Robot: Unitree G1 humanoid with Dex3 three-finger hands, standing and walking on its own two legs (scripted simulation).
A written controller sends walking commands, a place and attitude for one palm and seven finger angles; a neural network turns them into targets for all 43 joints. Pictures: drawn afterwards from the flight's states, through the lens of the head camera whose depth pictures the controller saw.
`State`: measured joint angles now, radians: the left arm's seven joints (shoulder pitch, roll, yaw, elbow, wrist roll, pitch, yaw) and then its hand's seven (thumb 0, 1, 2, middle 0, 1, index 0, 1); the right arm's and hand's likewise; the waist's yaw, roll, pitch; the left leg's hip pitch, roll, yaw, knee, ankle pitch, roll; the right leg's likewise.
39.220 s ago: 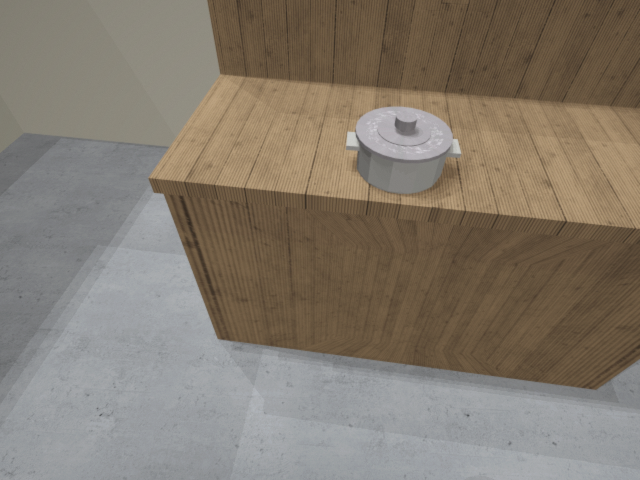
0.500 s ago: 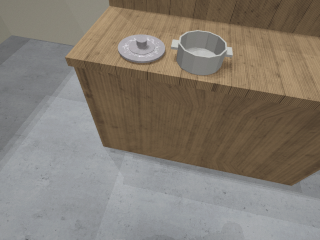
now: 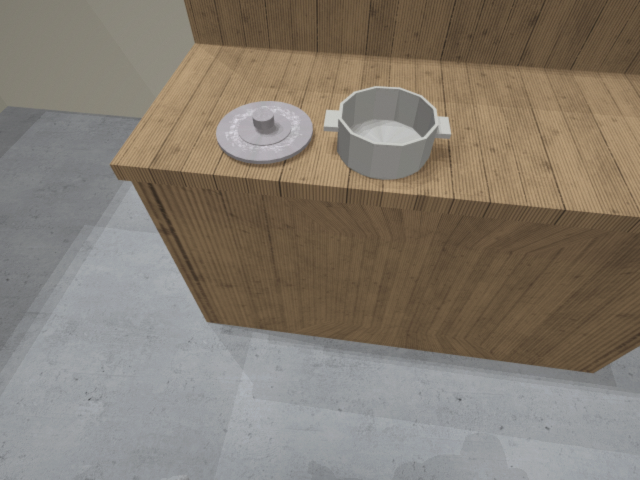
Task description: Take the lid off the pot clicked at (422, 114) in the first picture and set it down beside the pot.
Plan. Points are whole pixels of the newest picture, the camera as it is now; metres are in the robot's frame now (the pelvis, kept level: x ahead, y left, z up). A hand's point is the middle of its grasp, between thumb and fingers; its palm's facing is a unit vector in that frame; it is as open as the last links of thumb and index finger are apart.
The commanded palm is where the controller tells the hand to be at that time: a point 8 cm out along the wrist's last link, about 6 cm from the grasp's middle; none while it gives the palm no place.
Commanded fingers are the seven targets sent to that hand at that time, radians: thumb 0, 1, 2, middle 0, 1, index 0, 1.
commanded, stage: stop stepping back and stand still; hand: left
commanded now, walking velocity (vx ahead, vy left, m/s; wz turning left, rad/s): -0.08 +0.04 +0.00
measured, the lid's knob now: (263, 119) +0.73 +0.14 +0.02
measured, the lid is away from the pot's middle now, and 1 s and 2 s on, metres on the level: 0.24 0.24 0.24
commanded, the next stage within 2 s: let the arm hang, fingers relaxed in 0.82 s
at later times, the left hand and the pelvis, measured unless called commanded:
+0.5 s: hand out of the picture +0.01 +0.18 -0.17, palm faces +0.02 -0.98 -0.21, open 7.3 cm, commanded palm none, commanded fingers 0.00 0.90 0.90 -0.20 -0.30 -0.20 -0.30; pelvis -0.03 +0.00 +0.01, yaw +0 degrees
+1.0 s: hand out of the picture -0.03 +0.18 -0.17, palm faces +0.02 -0.98 -0.18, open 7.3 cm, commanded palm none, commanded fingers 0.00 0.90 0.90 -0.20 -0.30 -0.20 -0.30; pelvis -0.03 +0.01 +0.01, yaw -1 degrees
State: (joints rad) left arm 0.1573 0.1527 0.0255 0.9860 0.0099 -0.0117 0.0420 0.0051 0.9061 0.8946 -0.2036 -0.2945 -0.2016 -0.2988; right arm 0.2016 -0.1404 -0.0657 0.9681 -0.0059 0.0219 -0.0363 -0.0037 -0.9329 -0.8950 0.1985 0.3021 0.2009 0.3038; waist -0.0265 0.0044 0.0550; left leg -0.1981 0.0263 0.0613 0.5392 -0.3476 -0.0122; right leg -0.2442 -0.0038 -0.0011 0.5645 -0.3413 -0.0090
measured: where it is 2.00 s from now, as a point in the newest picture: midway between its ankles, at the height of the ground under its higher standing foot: outside the picture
